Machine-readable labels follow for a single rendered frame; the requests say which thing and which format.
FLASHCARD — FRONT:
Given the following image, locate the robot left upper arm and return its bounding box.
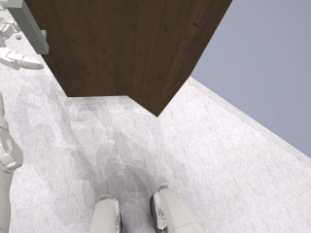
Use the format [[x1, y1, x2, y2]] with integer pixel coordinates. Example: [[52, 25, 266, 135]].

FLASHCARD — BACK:
[[0, 128, 24, 233]]

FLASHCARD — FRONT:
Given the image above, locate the robot left thigh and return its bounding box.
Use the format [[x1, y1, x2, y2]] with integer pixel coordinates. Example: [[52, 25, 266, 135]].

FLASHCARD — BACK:
[[87, 198, 121, 233]]

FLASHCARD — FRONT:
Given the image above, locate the cupboard door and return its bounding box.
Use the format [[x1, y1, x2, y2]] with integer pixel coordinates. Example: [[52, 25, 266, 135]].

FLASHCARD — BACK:
[[24, 0, 198, 98]]

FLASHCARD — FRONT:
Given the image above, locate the robot left hand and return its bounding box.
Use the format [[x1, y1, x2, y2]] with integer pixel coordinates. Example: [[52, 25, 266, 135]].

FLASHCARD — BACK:
[[0, 0, 44, 70]]

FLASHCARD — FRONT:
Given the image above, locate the robot left forearm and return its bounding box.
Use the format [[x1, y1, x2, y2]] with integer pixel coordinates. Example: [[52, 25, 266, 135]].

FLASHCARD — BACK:
[[0, 92, 10, 133]]

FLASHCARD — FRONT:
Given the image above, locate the handle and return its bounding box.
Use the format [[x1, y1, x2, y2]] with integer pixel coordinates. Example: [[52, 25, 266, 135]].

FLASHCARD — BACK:
[[6, 0, 50, 54]]

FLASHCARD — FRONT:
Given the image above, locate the robot right foot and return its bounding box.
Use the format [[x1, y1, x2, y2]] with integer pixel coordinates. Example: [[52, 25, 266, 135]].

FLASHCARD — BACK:
[[150, 196, 168, 233]]

